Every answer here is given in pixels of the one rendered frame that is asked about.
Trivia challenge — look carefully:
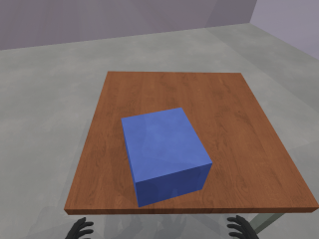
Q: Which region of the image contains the table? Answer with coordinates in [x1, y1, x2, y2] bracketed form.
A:
[64, 71, 319, 239]

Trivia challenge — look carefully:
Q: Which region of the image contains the carton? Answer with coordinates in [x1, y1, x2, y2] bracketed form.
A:
[121, 108, 213, 208]

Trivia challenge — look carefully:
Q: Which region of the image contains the right robot hand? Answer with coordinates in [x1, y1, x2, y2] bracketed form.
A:
[226, 215, 259, 239]

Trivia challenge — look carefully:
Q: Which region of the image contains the left robot hand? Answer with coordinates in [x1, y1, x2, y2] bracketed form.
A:
[65, 217, 94, 239]

